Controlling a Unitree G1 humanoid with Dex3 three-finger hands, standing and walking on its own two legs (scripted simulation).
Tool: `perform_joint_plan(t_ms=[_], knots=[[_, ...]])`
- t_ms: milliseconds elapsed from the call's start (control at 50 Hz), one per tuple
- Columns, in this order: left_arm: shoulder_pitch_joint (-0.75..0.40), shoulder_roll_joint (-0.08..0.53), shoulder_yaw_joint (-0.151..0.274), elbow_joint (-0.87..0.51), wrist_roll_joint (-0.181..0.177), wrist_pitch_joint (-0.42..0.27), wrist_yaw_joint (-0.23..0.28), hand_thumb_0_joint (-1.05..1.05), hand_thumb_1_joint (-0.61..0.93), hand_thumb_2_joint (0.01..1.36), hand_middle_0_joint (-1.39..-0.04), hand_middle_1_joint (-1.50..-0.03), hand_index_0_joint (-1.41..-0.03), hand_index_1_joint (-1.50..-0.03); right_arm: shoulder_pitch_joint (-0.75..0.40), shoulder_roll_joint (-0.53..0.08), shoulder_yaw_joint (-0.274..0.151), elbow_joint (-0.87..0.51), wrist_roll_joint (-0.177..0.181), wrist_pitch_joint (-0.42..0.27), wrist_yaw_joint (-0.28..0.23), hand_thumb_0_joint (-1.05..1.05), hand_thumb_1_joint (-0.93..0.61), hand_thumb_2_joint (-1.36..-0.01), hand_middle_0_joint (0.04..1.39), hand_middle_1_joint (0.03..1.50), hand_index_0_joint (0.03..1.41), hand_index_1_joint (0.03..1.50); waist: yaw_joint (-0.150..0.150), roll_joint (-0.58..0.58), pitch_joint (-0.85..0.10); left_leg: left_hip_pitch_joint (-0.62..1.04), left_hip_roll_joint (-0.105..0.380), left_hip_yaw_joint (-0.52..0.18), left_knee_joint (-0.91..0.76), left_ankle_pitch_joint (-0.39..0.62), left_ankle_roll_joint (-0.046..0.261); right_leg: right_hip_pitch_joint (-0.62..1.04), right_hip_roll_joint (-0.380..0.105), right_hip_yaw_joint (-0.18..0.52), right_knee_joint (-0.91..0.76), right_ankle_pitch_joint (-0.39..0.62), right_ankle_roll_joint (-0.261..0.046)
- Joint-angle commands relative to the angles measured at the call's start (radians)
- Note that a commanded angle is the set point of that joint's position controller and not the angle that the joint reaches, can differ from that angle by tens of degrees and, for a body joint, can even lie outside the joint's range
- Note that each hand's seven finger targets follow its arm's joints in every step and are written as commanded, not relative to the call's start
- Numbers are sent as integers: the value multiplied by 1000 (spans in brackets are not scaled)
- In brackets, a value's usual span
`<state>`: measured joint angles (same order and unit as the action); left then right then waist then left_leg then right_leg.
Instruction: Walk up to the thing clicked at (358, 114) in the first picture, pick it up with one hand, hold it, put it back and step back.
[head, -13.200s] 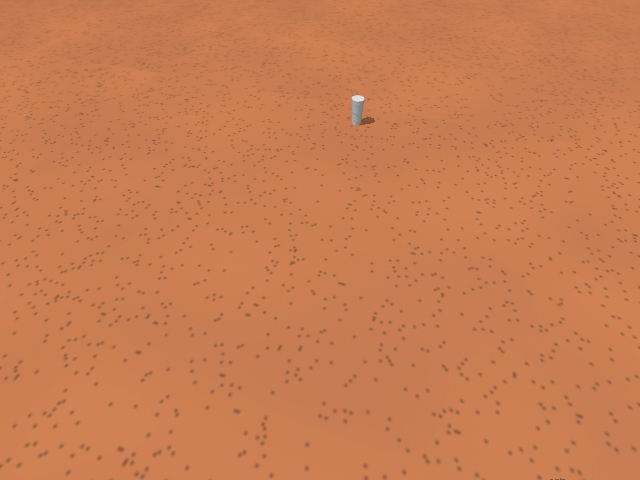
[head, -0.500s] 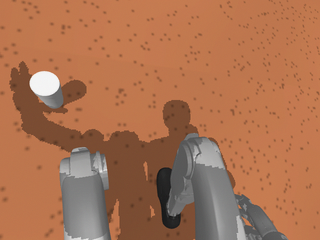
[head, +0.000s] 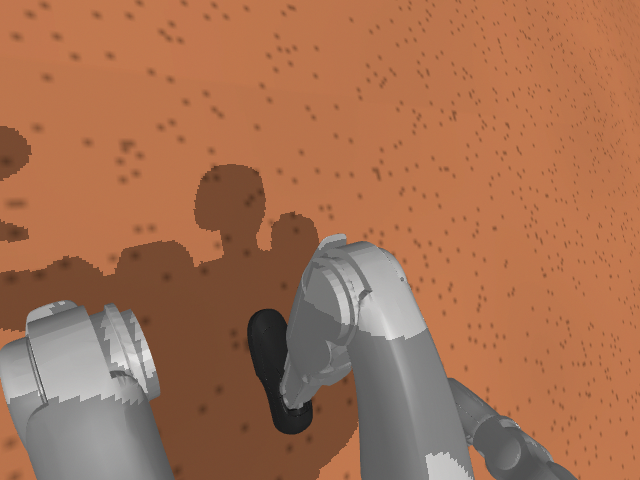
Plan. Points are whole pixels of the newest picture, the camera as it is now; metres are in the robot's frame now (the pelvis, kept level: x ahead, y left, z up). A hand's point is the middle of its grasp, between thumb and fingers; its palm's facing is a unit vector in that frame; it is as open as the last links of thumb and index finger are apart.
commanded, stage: close in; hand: left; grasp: from the side
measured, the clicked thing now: out of the picture +0.50 +0.29 -0.23
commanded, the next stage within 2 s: close in 0.74 s
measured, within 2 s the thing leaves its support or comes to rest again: leaves its support in 1.86 s
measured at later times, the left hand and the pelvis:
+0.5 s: hand out of the picture +0.47 +0.29 -0.19, palm faces +0.35 -0.94 +0.02, open 17.2 cm; pelvis +0.00 +0.01 -0.01, yaw -2 degrees
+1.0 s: hand out of the picture +0.48 +0.28 -0.18, palm faces +0.39 -0.92 -0.01, open 15.4 cm; pelvis +0.00 +0.00 +0.00, yaw -2 degrees
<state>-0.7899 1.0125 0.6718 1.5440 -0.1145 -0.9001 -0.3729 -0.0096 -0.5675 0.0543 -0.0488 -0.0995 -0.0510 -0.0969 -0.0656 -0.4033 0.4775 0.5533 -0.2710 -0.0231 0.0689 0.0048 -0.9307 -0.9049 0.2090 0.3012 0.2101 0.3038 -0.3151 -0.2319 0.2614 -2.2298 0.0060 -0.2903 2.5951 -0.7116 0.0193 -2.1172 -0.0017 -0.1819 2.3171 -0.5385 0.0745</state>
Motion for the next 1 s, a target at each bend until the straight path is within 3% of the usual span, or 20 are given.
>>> perform_joint_plan(t_ms=[0, 80, 160, 180, 240, 260, 340, 400, 500, 600, 680, 740, 820, 900, 980], knots=[[-226, 259, 7, -141, -24, -141, 83, 0, -611, 25, -60, -85, -64, -80, 41, -373, -87, -22, -22, 12, -13, 0, -944, -908, 199, 300, 199, 300, -77, 566, -579, 429, 63, 42, -345, 104, -38, 314, 44, -123, -125, 52, -71], [-209, 269, -1, -119, 11, -188, 163, 0, -600, 54, -52, -86, -54, -83, 18, -384, -66, -24, -50, 37, -8, 0, -941, -909, 199, 300, 199, 300, -80, 629, -537, 468, 72, 13, -356, 152, -58, 302, 45, -140, -90, 89, -73], [-195, 265, -27, -115, 48, -213, 216, 0, -545, 72, -47, -81, -47, -80, -3, -373, -48, -32, -78, 67, -1, 0, -938, -909, 199, 300, 199, 300, -91, 625, -499, 433, 72, 19, -343, 163, -54, 326, 54, -141, -99, 105, -74], [-200, 234, -39, -110, 51, -216, 223, 0, -537, 76, -45, -84, -45, -82, -5, -376, -49, -34, -84, 71, 0, 0, -938, -910, 199, 300, 199, 300, -109, 621, -491, 455, 74, 8, -342, 187, -55, 321, 52, -146, -97, 128, -68], [-214, 200, -71, -109, 52, -221, 251, 0, -525, 80, -41, -84, -42, -81, -13, -379, -46, -35, -92, 82, 5, 0, -933, -909, 199, 300, 199, 300, -125, 611, -482, 442, 74, 0, -341, 156, -52, 316, 57, -152, -101, 117, -67], [-212, 164, -83, -92, 48, -219, 263, 0, -525, 80, -40, -80, -41, -78, -10, -381, -47, -36, -94, 86, 8, 0, -936, -909, 199, 300, 199, 300, -138, 594, -479, 448, 73, -13, -343, 163, -52, 315, 53, -160, -96, 128, -62], [-223, 119, -133, -84, 58, -227, 296, 0, -479, 98, -30, -85, -33, -79, -12, -376, -44, -33, -100, 97, 17, 0, -924, -906, 199, 300, 199, 300, -154, 560, -493, 451, 70, -26, -332, 160, -50, 316, 56, -166, -98, 138, -57], [-243, 116, -157, -83, 74, -234, 324, 0, -446, 162, -96, -157, -102, -150, -23, -374, -43, -29, -101, 102, 22, 0, -915, -904, 199, 300, 199, 300, -158, 566, -470, 446, 70, -31, -339, 140, -51, 300, 56, -168, -99, 123, -59], [-254, 142, -146, -86, 86, -260, 378, 0, -426, 184, -78, -151, -82, -146, -30, -372, -32, -33, -106, 115, 32, 0, -911, -904, 199, 300, 199, 300, -150, 580, -470, 444, 70, -35, -338, 143, -55, 316, 56, -168, -98, 129, -59], [-240, 150, -137, -81, 95, -267, 409, 0, -385, 216, -92, -168, -91, -167, -33, -358, -22, -37, -112, 127, 34, 0, -909, -905, 199, 300, 199, 300, -146, 581, -497, 440, 68, -12, -319, 178, -50, 358, 63, -158, -113, 159, -58], [-255, 118, -176, -79, 110, -257, 413, 0, -413, 234, -118, -192, -116, -194, -35, -356, -27, -30, -112, 132, 35, 0, -913, -906, 199, 300, 199, 300, -167, 596, -480, 451, 71, -21, -333, 176, -54, 333, 64, -165, -112, 157, -61], [-264, 112, -194, -82, 114, -250, 413, 0, -438, 216, -91, -179, -92, -178, -33, -350, -30, -26, -108, 135, 36, 0, -915, -906, 199, 300, 199, 300, -166, 574, -482, 428, 67, -13, -326, 161, -45, 337, 66, -159, -120, 152, -61], [-282, 104, -193, -73, 107, -248, 427, 0, -482, 216, -72, -173, -74, -172, -33, -356, -30, -26, -106, 132, 40, 0, -913, -906, 199, 300, 199, 300, -172, 563, -475, 417, 66, -22, -334, 126, -44, 327, 66, -165, -125, 129, -62], [-294, 107, -185, -79, 100, -255, 432, 0, -180, 395, -375, -406, -371, -405, -34, -352, -29, -22, -104, 130, 42, 0, -892, -898, 199, 300, 199, 300, -168, 557, -491, 420, 63, -20, -327, 127, -43, 331, 67, -163, -130, 133, -61], [-309, 101, -204, -73, 111, -260, 435, 0, -4, 525, -504, -533, -505, -530, -34, -349, -30, -9, -105, 128, 41, 0, -880, -895, 199, 300, 199, 300, -175, 571, -483, 421, 63, -18, -333, 127, -44, 331, 66, -161, -132, 131, -63]])
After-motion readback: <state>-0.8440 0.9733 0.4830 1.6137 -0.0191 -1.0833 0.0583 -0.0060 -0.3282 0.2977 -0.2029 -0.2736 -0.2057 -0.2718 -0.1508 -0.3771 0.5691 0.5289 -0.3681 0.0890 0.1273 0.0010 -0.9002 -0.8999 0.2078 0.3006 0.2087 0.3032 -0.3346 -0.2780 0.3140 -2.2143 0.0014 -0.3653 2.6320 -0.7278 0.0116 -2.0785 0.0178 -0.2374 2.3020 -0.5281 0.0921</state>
